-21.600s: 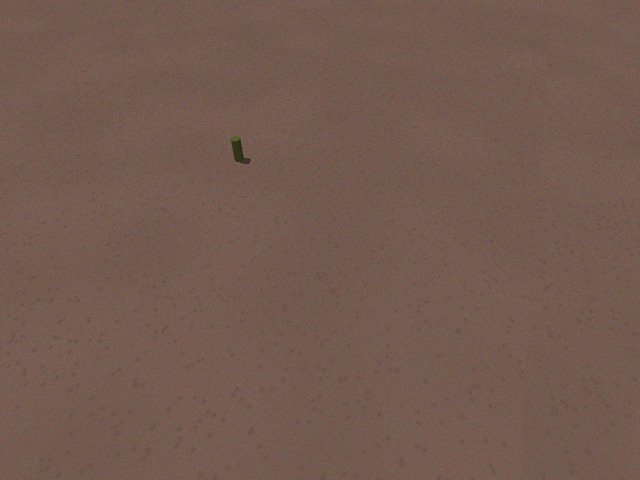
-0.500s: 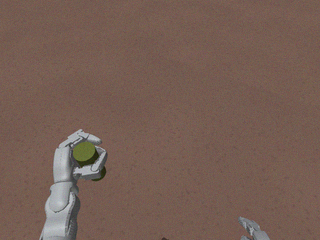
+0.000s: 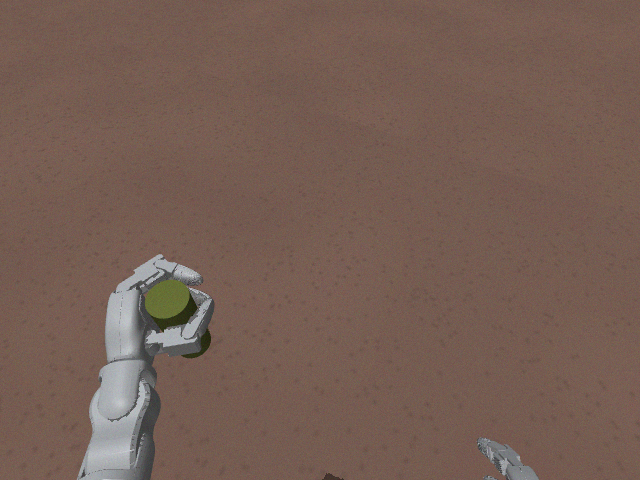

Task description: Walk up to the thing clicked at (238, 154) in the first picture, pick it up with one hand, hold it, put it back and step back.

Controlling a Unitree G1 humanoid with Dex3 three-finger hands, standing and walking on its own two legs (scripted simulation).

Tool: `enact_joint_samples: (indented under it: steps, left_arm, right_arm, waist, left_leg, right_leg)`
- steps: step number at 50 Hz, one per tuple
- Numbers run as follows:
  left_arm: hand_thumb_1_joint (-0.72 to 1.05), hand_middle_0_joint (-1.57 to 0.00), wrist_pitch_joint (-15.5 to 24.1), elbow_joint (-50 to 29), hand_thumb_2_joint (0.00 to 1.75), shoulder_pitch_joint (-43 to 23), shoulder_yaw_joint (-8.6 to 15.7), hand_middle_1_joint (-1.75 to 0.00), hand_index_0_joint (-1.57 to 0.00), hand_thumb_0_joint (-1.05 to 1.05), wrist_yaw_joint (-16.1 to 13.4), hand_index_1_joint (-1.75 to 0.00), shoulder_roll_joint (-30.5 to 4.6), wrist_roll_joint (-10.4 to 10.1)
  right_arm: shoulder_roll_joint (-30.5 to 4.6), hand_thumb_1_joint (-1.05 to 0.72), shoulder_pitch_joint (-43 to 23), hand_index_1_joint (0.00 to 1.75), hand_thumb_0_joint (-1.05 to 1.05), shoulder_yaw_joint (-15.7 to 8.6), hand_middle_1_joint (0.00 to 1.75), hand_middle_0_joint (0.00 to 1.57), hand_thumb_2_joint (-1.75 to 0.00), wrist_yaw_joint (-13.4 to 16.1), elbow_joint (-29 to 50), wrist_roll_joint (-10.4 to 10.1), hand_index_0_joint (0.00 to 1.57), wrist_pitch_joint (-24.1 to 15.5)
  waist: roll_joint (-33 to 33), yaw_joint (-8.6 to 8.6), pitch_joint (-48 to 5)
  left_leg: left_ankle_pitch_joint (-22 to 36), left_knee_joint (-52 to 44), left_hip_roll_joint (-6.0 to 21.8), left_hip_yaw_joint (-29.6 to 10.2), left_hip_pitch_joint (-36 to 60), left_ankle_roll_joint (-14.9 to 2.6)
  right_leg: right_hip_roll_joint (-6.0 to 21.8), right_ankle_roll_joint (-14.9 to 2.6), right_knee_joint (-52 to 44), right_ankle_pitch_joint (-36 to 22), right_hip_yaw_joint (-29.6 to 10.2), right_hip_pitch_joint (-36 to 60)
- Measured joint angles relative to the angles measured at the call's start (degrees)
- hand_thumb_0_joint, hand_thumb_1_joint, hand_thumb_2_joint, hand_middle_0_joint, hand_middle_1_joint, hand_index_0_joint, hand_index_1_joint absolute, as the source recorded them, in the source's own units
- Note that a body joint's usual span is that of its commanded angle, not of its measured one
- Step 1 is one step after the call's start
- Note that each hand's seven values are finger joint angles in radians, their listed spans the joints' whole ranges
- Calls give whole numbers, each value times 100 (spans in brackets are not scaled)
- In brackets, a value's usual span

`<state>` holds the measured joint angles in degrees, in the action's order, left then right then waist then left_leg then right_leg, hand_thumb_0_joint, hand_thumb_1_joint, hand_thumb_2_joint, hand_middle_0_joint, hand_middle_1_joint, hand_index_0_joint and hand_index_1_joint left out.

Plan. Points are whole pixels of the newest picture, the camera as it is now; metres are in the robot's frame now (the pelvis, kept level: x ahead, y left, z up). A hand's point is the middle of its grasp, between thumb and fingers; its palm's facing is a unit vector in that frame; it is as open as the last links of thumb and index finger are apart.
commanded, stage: crouch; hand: left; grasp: from the side
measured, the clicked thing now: (181, 322) +0.33 +0.18 +0.02
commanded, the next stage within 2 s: lower in 1.90 s
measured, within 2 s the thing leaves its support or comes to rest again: neither
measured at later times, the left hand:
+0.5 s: hand (207, 352) +0.35 +0.18 -0.12, palm faces +0.16 -0.99 -0.02, open 6.4 cm
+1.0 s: hand (221, 389) +0.37 +0.21 -0.36, palm faces +0.21 -0.98 -0.03, open 6.4 cm
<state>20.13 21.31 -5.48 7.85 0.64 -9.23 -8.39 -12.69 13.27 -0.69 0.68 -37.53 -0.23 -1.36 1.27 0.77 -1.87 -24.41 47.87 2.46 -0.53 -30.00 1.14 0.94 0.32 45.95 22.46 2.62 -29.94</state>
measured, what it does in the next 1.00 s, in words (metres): lowers itself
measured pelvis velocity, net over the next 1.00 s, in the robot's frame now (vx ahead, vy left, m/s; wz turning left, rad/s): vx -0.09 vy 0.00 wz -0.05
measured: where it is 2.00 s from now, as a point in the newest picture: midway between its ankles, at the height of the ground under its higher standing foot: outside the picture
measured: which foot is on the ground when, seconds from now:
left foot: down 0.00-1.00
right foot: down 0.00-1.00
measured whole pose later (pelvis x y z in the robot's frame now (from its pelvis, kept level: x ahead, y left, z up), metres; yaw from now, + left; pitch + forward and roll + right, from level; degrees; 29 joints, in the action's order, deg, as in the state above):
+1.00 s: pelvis -0.09 +0.00 -0.32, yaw -3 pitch +34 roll -4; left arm 45.9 66.0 -40.5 26.5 5.0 -22.1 -3.8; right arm -15.6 6.1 1.9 -5.5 -40.0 6.3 -1.1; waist -1.1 7.4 -7.3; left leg -39.5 121.5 1.4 -4.6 -115.8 1.3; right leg 2.0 -0.1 118.0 36.4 2.9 -115.1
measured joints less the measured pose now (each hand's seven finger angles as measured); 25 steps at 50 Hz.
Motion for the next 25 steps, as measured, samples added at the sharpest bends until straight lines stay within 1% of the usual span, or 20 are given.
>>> enact_joint_samples:
  steps: [3,6,10,13,16,21,25]
  left_arm:
    - [2,-90,-5,116,112,-34,5,-108,-94,4,19,-112,-14,2]
    - [2,-91,41,297,112,-91,93,-108,-94,4,14,-112,54,-46]
    - [3,-91,258,632,112,-218,207,-108,-95,4,-22,-111,113,-15]
    - [3,-91,548,968,112,-384,298,-108,-95,4,-20,-111,88,55]
    - [3,-91,940,1370,112,-649,398,-108,-94,4,16,-111,25,103]
    - [2,-91,1621,2122,112,-1205,560,-108,-95,4,127,-111,-186,120]
    - [2,-91,1950,2586,112,-1622,668,-108,-95,4,172,-111,-320,114]
  right_arm:
    - [1,-91,-28,30,1,-14,30,20,-91,-11,12,2,21,6]
    - [-1,-90,-79,30,1,-23,30,20,-90,-34,29,11,21,-12]
    - [-11,-89,-156,30,1,-53,30,20,-90,-90,48,59,21,-67]
    - [-26,-89,-221,30,1,-83,30,20,-90,-139,41,111,21,-118]
    - [-63,-89,-261,30,1,-127,30,20,-90,-203,23,169,21,-183]
    - [-168,-89,-286,30,1,-157,30,20,-90,-315,7,251,21,-266]
    - [-236,-89,-315,30,1,-124,30,20,-90,-379,-13,294,20,-242]
  waist:
    - [2,19,-27]
    - [-18,39,-28]
    - [-69,74,-26]
    - [-124,102,-51]
    - [-168,128,-136]
    - [-180,219,-496]
    - [-148,267,-761]
  left_leg:
    - [-4,23,1,-7,-46,2]
    - [-12,90,2,-8,-165,1]
    - [-54,323,-7,-25,-527,3]
    - [-139,664,-16,-39,-994,1]
    - [-290,1181,-20,-64,-1643,2]
    - [-689,2415,-15,-132,-3120,25]
    - [-1044,3474,-2,-166,-4289,10]
  right_leg:
    - [-1,-4,23,6,6,-44]
    - [0,-6,94,16,4,-166]
    - [12,-13,337,67,11,-528]
    - [26,-16,690,160,11,-999]
    - [39,-23,1201,310,16,-1642]
    - [51,-17,2397,688,31,-3098]
    - [47,-6,3420,1008,16,-4264]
